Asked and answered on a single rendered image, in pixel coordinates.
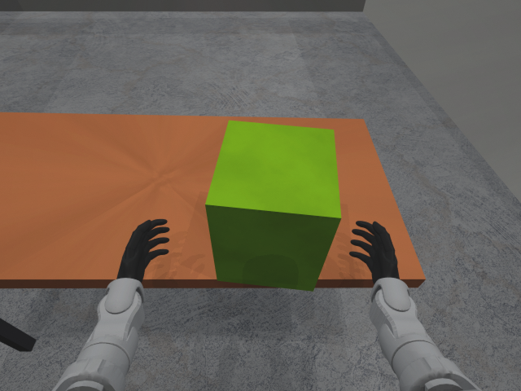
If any left robot hand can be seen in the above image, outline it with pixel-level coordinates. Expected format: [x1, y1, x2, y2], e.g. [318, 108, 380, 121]
[116, 219, 169, 282]

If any right robot hand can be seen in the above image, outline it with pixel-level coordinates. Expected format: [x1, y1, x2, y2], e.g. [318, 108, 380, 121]
[349, 221, 400, 284]

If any robot left forearm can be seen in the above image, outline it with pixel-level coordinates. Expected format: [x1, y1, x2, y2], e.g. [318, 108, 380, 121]
[51, 278, 145, 391]

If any robot right forearm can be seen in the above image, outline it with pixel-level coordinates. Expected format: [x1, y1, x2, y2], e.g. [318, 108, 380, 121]
[369, 278, 482, 391]

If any table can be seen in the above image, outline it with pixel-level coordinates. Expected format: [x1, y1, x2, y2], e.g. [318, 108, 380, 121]
[0, 112, 426, 352]

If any carton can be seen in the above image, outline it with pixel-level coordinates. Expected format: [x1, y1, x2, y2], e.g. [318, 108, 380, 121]
[205, 121, 341, 292]

